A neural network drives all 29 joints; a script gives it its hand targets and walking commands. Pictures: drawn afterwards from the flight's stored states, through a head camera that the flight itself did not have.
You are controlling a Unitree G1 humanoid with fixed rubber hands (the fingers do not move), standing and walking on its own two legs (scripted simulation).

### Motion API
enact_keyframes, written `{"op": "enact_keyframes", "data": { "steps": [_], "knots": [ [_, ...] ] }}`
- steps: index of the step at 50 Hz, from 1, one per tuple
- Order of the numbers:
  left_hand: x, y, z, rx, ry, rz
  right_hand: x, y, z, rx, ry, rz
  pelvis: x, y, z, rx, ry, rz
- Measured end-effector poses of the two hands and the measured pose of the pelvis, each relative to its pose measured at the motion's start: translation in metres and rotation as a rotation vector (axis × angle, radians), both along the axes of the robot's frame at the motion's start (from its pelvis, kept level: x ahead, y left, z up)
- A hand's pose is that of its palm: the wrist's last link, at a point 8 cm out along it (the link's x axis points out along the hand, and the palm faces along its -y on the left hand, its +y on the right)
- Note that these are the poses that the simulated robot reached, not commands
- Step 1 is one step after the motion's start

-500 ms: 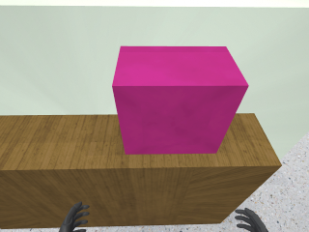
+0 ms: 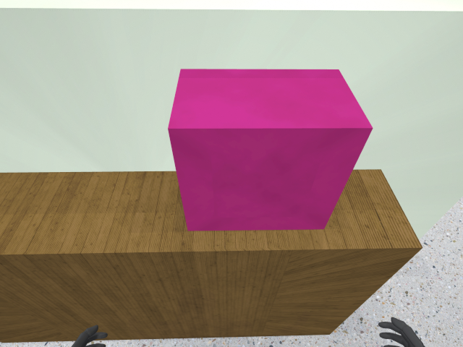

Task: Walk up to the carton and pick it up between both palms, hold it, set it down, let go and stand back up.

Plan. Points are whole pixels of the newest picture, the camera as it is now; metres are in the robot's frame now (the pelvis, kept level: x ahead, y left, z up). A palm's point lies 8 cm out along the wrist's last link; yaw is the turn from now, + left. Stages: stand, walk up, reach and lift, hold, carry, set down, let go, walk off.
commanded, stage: stand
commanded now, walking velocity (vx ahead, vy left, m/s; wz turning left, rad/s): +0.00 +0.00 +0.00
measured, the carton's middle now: (258, 155) +0.47 -0.03 +0.08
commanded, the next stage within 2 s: none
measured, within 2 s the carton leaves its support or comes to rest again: neither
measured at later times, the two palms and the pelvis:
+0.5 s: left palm out of the picture +0.10 +0.30 -0.10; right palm out of the picture +0.11 -0.29 -0.07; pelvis +0.00 +0.00 +0.00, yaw +0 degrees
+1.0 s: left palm out of the picture +0.09 +0.30 -0.11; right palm out of the picture +0.10 -0.29 -0.08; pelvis +0.00 +0.00 +0.00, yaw +0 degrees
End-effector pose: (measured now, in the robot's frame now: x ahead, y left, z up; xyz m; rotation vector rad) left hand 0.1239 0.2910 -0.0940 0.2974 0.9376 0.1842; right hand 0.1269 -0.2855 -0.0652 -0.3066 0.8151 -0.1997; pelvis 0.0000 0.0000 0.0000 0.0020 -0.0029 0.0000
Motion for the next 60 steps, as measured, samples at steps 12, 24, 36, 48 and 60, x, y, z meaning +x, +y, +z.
{"op": "enact_keyframes", "data": {
  "steps": [12,24,36,48,60],
  "knots": [
    [-0.013,0.004,-0.007,0.002,0.052,0.017,-0.006,-0.002,-0.004,-0.001,0.027,-0.012,0.000,0.000,0.000,0.000,0.000,0.000],
    [-0.021,0.006,-0.010,0.005,0.085,0.028,-0.011,-0.003,-0.009,0.000,0.053,-0.024,0.000,0.000,0.000,0.000,0.000,0.000],
    [-0.026,0.007,-0.013,0.006,0.110,0.037,-0.019,-0.004,-0.014,0.002,0.085,-0.037,0.000,0.000,0.000,0.000,0.000,0.000],
    [-0.031,0.009,-0.014,0.009,0.132,0.046,-0.025,-0.005,-0.019,0.005,0.110,-0.044,0.000,0.000,0.000,0.000,0.000,0.000],
    [-0.033,0.010,-0.015,0.010,0.144,0.053,-0.027,-0.005,-0.021,0.006,0.123,-0.049,0.000,0.000,0.000,0.000,0.000,0.000]
  ]
}}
